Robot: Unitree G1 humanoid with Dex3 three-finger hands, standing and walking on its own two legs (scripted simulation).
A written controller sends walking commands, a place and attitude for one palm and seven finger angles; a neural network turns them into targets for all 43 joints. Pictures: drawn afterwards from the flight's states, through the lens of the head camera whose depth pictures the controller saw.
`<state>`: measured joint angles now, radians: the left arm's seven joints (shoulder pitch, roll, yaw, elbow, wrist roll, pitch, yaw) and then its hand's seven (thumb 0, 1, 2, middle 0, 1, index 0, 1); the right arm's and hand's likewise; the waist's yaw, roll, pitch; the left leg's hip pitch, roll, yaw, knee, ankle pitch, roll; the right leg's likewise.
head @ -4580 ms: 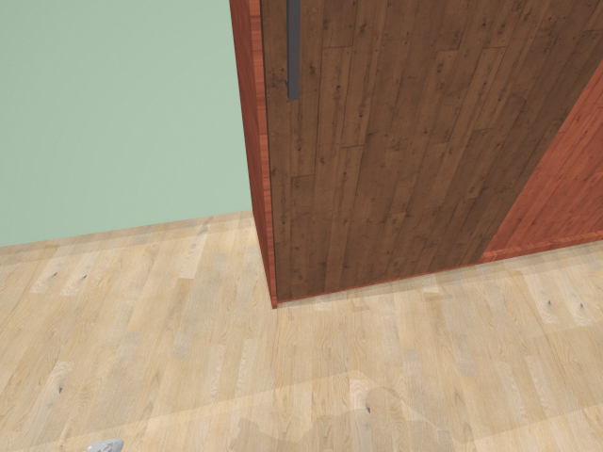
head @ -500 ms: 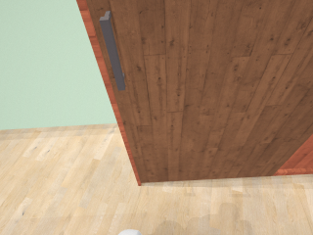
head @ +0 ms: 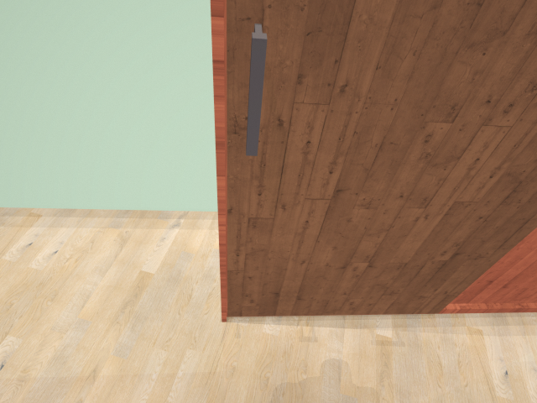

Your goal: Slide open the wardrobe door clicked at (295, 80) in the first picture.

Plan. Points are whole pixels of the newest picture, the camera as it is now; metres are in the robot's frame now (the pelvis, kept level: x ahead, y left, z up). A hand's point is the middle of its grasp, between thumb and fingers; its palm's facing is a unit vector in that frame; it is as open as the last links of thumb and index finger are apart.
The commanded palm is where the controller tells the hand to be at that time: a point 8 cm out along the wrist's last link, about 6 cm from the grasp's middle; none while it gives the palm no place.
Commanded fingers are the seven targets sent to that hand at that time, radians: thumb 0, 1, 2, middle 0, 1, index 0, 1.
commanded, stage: come to a stop and stand still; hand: left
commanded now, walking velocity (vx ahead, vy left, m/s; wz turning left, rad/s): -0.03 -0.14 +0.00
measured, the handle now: (254, 95) +0.52 +0.07 +0.21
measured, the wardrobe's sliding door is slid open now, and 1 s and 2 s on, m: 0.00 0.00 0.00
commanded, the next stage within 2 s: look again from close up in 0.76 s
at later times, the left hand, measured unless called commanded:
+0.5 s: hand out of the picture +0.12 +0.13 -0.18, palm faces +0.05 -0.98 -0.18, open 7.2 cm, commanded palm none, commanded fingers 0.00 0.90 0.90 -0.20 -0.30 -0.20 -0.30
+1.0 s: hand out of the picture +0.00 +0.14 -0.18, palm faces +0.00 -0.98 -0.18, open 7.4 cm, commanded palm none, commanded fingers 0.00 0.90 0.90 -0.20 -0.30 -0.20 -0.30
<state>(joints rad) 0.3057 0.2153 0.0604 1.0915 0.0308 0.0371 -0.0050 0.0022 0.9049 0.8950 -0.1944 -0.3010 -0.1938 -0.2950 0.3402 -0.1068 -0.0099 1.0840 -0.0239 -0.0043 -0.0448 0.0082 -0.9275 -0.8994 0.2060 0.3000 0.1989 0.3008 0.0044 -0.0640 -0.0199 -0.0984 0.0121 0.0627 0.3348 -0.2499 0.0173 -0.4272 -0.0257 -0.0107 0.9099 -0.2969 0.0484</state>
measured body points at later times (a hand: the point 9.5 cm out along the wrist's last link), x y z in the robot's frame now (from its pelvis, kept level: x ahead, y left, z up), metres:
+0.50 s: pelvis +0.03 -0.05 -0.01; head +0.04 -0.04 +0.44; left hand +0.11 +0.18 -0.17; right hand +0.03 -0.26 -0.17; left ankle +0.01 +0.09 -0.75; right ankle +0.01 -0.14 -0.75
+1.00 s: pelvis +0.03 -0.02 -0.01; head +0.05 -0.03 +0.44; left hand +0.00 +0.19 -0.17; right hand +0.04 -0.25 -0.17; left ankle +0.01 +0.09 -0.75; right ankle +0.01 -0.14 -0.75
